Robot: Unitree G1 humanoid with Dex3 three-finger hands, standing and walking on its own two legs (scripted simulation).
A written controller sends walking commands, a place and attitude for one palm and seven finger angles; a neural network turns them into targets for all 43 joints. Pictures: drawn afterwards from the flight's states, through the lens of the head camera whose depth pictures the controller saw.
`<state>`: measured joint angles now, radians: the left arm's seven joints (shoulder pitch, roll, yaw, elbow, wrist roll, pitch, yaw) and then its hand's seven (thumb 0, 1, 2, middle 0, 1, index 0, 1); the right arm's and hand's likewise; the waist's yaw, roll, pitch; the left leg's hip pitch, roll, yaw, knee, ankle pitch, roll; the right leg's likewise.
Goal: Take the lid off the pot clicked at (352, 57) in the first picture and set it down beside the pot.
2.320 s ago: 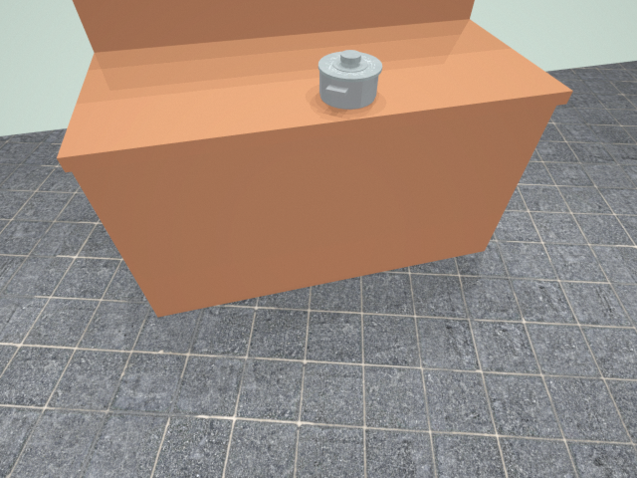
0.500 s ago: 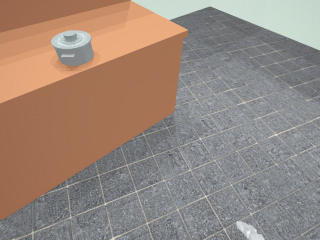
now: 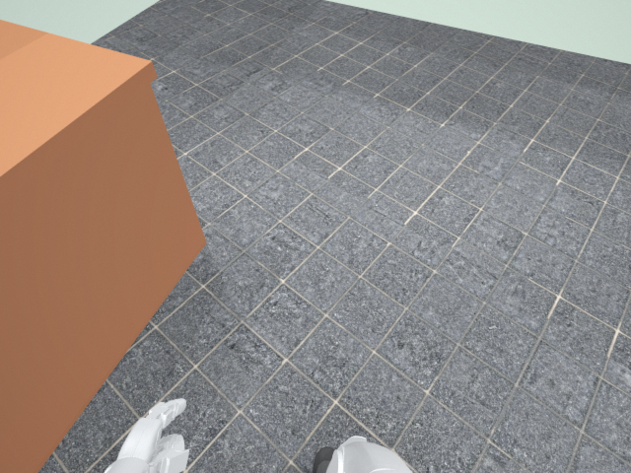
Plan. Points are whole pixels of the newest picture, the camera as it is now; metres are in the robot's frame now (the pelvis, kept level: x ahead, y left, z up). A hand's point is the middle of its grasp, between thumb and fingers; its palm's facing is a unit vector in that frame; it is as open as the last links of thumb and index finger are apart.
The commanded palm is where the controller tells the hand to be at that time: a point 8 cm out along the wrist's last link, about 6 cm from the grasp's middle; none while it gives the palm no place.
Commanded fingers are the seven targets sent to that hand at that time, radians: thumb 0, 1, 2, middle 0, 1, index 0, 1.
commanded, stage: walk to a spot facing it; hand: left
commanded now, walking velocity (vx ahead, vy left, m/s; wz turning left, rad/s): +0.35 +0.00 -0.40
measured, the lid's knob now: out of the picture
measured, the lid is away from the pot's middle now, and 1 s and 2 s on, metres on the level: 0.00 0.00 0.00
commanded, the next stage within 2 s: turn to face it in 0.30 s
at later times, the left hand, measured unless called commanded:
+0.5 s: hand (175, 456) +0.16 +0.19 -0.12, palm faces -0.01 -0.97 -0.26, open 7.3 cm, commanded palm none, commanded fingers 0.00 0.90 0.90 -0.20 -0.30 -0.20 -0.30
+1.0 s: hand (180, 325) +0.35 +0.23 -0.14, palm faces +0.13 -0.97 -0.18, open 7.4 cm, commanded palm none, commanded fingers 0.00 0.90 0.90 -0.20 -0.30 -0.20 -0.30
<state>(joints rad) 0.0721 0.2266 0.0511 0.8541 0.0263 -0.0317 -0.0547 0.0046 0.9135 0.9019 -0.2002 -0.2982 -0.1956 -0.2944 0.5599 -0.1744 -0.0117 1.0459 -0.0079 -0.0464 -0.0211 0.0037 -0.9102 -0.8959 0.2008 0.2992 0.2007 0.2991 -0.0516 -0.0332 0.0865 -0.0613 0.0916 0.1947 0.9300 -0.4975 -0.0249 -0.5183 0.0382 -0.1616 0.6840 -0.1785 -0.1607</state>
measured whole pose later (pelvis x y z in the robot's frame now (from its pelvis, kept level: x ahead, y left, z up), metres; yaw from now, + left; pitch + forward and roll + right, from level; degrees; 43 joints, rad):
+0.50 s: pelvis +0.19 +0.00 +0.04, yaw -9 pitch +0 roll +1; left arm 0.47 0.15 0.05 1.03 0.02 -0.07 0.03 0.00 0.92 0.90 -0.20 -0.30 -0.20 -0.29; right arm 0.11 -0.18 -0.04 0.93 -0.02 -0.01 0.00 0.00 -0.91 -0.90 0.20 0.30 0.20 0.30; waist 0.07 0.03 0.00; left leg -0.59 0.08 0.04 0.93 -0.23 -0.04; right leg -0.05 0.12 0.04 0.36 -0.30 -0.13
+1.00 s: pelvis +0.29 +0.03 +0.04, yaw +4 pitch +1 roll -3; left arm 0.21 0.21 0.09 0.96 0.03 0.04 0.02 0.00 0.91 0.90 -0.20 -0.30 -0.20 -0.29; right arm 0.31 -0.18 -0.05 0.99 -0.01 0.02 -0.02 0.00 -0.92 -0.90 0.20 0.30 0.20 0.30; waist -0.02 -0.03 0.00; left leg -0.30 -0.10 -0.07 0.44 -0.15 0.11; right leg -0.52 -0.06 0.06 1.02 -0.27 0.11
